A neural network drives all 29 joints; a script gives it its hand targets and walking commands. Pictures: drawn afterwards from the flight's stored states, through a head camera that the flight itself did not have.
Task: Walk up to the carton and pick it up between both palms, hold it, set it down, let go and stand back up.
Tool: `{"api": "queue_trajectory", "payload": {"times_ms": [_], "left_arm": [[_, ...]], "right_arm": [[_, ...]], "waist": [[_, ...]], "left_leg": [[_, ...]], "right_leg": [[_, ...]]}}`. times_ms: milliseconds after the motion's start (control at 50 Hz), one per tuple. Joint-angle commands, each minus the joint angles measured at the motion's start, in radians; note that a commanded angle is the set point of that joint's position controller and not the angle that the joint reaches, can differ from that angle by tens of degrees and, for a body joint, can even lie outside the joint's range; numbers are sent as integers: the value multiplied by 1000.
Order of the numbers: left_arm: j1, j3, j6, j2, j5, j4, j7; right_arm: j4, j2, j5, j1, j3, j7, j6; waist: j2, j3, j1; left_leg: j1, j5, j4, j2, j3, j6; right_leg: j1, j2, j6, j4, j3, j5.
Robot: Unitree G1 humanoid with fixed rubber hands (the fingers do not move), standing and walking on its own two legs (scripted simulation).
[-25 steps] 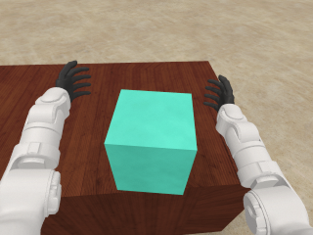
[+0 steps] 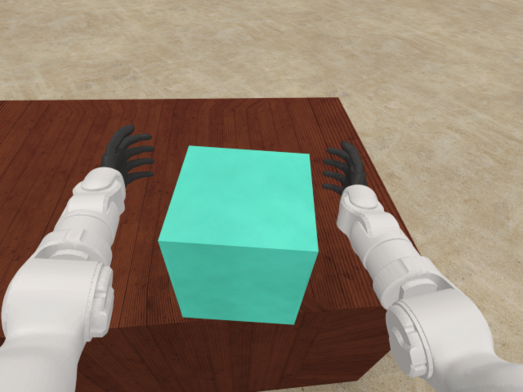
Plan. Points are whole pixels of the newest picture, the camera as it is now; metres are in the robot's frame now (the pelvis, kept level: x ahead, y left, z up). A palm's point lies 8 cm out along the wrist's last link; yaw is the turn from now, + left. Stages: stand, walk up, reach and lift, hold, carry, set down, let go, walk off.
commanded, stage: reach and lift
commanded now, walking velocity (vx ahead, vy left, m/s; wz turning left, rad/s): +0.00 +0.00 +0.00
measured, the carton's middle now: (243, 238) +0.40 -0.01 +0.00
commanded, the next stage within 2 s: none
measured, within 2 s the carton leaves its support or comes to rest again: neither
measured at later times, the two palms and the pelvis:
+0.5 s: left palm (123, 206) +0.45 +0.19 +0.06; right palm (338, 215) +0.39 -0.17 +0.05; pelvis -0.01 +0.01 -0.02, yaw +0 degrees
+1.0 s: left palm (150, 202) +0.46 +0.15 +0.06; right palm (325, 215) +0.40 -0.15 +0.05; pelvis -0.01 +0.02 -0.02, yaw -1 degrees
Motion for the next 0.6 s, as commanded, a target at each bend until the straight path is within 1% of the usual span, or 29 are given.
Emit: {"api": "queue_trajectory", "payload": {"times_ms": [0, 40, 60, 80, 120, 140, 160, 180, 200, 220, 280, 320, 340, 360, 400, 440, 460, 500, 580], "left_arm": [[-466, 7, -121, 133, -17, -153, 14], [-484, 9, -154, 135, -31, -178, 23], [-490, -1, -168, 130, -37, -173, 28], [-498, 0, -183, 130, -41, -187, 33], [-467, -2, -198, 121, -36, -137, 34], [-466, 3, -204, 121, -27, -132, 34], [-466, 3, -207, 118, -22, -103, 33], [-465, 4, -214, 117, -23, -131, 35], [-451, -2, -218, 107, -14, -82, 32], [-432, -1, -226, 95, -5, -47, 28], [-419, -4, -261, 80, 6, -1, 23], [-417, -19, -278, 55, 13, 12, 27], [-422, -22, -284, 48, 15, 12, 30], [-424, -31, -290, 38, 11, 9, 34], [-437, -48, -304, 29, -9, -1, 40], [-457, -57, -320, 22, -25, -18, 48], [-454, -56, -326, 23, -23, -12, 50], [-449, -53, -333, 14, -19, -26, 53], [-446, -37, -324, 0, 4, -12, 56]], "right_arm": [[-188, -103, -39, -418, -40, 5, -114], [-221, -106, -54, -430, -55, 9, -141], [-216, -104, -59, -432, -61, 12, -152], [-226, -108, -58, -432, -63, 16, -167], [-182, -106, -61, -411, -56, 21, -181], [-157, -108, -60, -401, -59, 22, -189], [-129, -109, -60, -408, -58, 23, -195], [-136, -115, -54, -401, -67, 22, -207], [-87, -111, -52, -390, -58, 22, -214], [-50, -107, -50, -374, -53, 24, -225], [31, -114, -35, -370, -50, 31, -264], [78, -120, -25, -369, -52, 39, -288], [84, -129, -23, -380, -58, 43, -302], [91, -135, -23, -385, -62, 48, -313], [73, -141, -22, -409, -63, 56, -329], [51, -145, -36, -428, -77, 61, -341], [52, -140, -41, -424, -75, 63, -343], [43, -137, -43, -423, -74, 66, -348], [68, -138, -51, -425, -88, 65, -352]], "waist": [[149, -544, 0], [149, -635, 7], [156, -659, 1], [166, -701, 9], [157, -720, 8], [169, -722, 9], [166, -721, 7], [178, -751, 8], [177, -728, 2], [180, -704, 2], [187, -646, 5], [211, -610, 6], [223, -614, 12], [230, -616, 10], [212, -626, 5], [201, -671, 1], [188, -681, 1], [182, -711, 6], [186, -748, 8]], "left_leg": [[369, 284, 62, -9, 18, -48], [352, 286, 81, -9, 21, -50], [341, 286, 90, -9, 19, -51], [339, 309, 105, -8, 18, -56], [336, 326, 130, -5, 14, -56], [332, 333, 135, -5, 12, -59], [317, 333, 142, -4, 10, -58], [312, 351, 154, -6, 11, -64], [302, 349, 162, -6, 8, -63], [293, 339, 166, -5, 7, -65], [277, 330, 171, 2, -1, -72], [302, 348, 176, 9, -11, -85], [316, 360, 180, 13, -14, -93], [328, 371, 186, 15, -17, -99], [323, 356, 189, 17, -25, -98], [316, 351, 197, 19, -29, -101], [310, 339, 201, 17, -26, -95], [299, 348, 207, 15, -24, -92], [274, 341, 219, 11, -17, -89]], "right_leg": [[-55, -8, 4, 13, -59, 323], [-68, -10, 7, 37, -61, 331], [-80, -11, 8, 50, -62, 332], [-92, -9, 8, 64, -65, 345], [-108, -8, 10, 81, -62, 351], [-120, -7, 8, 85, -64, 352], [-128, -7, 9, 90, -64, 348], [-131, -8, 10, 99, -61, 366], [-145, -7, 9, 104, -63, 365], [-166, -8, 10, 106, -63, 348], [-216, -6, 6, 110, -69, 305], [-267, -1, -5, 103, -81, 260], [-288, 2, -8, 99, -85, 244], [-310, 4, -13, 96, -87, 228], [-333, 7, -13, 95, -94, 195], [-344, 7, -9, 106, -99, 192], [-344, 5, -6, 109, -97, 189], [-334, 3, -3, 121, -94, 208], [-327, 0, -2, 135, -86, 200]]}}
